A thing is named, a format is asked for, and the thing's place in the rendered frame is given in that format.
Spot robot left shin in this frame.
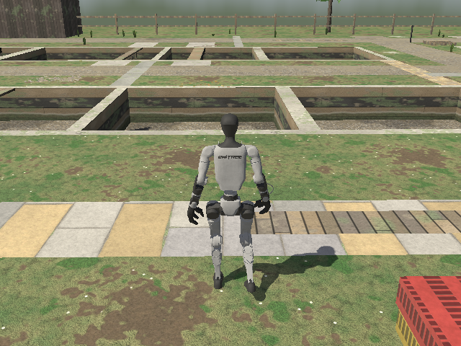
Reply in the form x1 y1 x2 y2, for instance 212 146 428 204
210 236 222 280

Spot right robot hand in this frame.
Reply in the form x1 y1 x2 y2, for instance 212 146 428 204
254 199 271 214

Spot robot left forearm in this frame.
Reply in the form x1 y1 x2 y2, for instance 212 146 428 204
189 175 204 208

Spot right robot upper arm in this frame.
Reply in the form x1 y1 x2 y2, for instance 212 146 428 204
245 145 264 184

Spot robot right forearm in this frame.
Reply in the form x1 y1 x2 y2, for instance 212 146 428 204
256 173 270 202

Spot left robot hand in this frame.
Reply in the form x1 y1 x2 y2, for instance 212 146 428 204
187 206 204 225

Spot left robot upper arm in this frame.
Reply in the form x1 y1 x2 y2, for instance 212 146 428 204
196 145 215 186

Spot robot head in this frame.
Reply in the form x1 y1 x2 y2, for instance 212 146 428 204
218 113 242 148

